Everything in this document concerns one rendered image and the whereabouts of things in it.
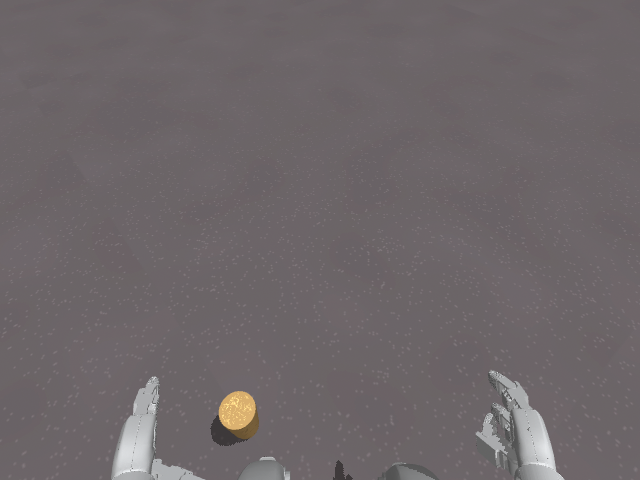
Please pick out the right robot arm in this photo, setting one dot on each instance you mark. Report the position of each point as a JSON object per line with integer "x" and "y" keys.
{"x": 536, "y": 472}

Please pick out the cup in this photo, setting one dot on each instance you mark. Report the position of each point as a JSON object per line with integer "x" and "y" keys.
{"x": 238, "y": 414}

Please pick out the left robot hand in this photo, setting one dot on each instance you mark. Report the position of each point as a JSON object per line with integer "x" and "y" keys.
{"x": 136, "y": 447}

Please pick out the right robot hand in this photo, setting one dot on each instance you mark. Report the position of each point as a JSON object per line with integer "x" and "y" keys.
{"x": 524, "y": 428}

